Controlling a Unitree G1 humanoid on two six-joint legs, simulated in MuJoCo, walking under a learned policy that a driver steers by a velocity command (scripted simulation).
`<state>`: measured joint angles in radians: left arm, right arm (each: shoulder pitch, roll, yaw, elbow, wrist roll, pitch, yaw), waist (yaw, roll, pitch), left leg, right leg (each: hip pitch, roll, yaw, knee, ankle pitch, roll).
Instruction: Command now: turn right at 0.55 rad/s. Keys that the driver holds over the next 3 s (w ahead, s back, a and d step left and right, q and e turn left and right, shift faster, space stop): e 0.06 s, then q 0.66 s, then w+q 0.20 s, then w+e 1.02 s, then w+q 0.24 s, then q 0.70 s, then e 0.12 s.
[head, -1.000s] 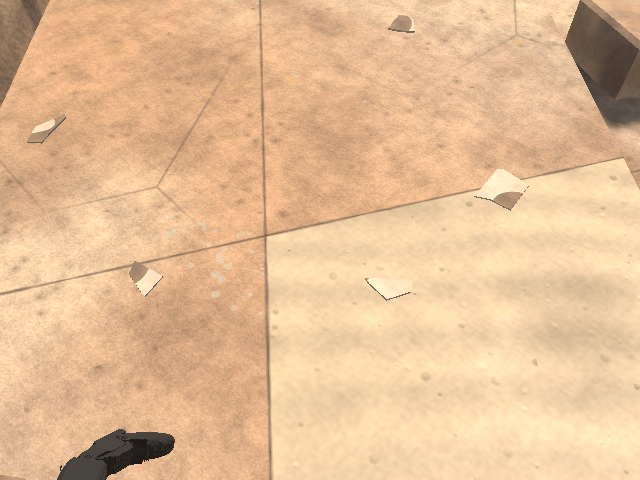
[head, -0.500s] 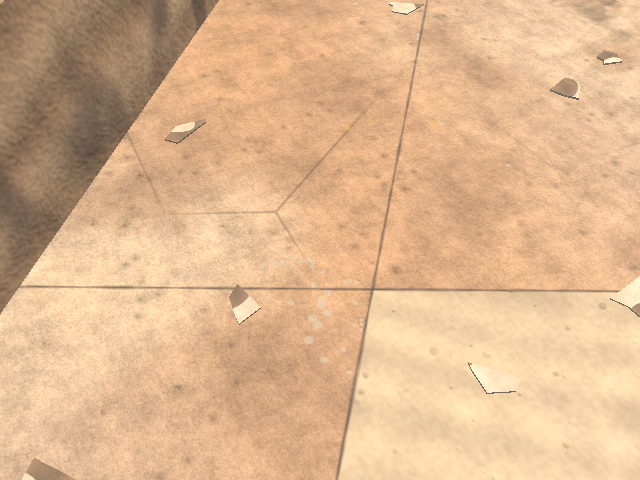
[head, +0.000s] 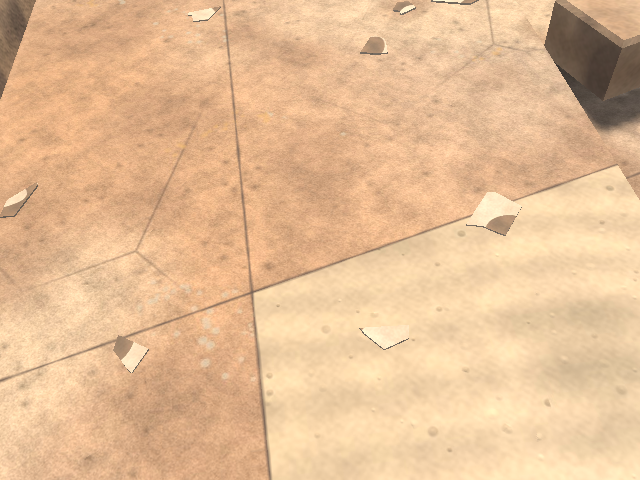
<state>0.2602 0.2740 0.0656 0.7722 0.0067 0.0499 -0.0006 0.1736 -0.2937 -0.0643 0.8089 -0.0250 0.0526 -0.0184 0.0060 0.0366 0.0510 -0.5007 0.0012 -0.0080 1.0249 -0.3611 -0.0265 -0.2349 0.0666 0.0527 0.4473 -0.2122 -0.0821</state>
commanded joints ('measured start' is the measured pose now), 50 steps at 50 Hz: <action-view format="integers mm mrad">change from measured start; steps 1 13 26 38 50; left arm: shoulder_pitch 11 -53 -31 27 -11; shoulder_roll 154 122 56 165 34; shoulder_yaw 40 -8 -11 12 -22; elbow -59 -9 -10 -19 -3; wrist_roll -6 15 -8 24 24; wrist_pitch -18 -25 -44 -45 -73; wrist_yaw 5 30 47 41 -13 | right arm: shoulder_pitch -17 64 -6 -69 283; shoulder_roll -65 -41 -163 -101 -139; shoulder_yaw -15 16 -43 -27 -20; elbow -64 -4 -18 -64 20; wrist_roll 4 20 23 9 -35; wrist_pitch -10 -16 -7 22 -56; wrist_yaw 0 -9 11 68 52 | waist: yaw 8 -22 12 49 -151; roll -125 -111 118 -185 199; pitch -77 -58 -89 -64 -109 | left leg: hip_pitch -102 372 349 -34 794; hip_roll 6 -18 141 -26 213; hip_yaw -33 -4 -413 -8 -278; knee -6 -643 -630 -90 -824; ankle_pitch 12 156 511 -71 -188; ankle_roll -16 46 183 -6 150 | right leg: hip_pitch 167 -1 -16 255 -321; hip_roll -233 -216 16 -320 -162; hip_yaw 275 224 -22 87 -225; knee -135 -88 32 -170 336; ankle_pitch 294 214 -140 173 -292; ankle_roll -140 -72 63 -128 6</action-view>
